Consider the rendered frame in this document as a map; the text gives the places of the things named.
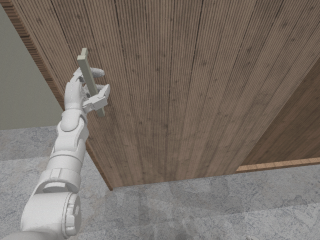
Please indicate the wardrobe door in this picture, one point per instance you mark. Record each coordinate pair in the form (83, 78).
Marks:
(294, 134)
(194, 84)

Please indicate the handle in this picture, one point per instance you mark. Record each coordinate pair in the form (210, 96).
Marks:
(88, 77)

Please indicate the left robot upper arm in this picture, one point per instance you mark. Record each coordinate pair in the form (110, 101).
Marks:
(50, 216)

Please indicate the robot left hand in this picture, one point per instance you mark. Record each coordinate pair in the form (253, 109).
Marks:
(75, 94)

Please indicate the robot left forearm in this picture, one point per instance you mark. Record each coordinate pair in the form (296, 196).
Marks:
(64, 166)

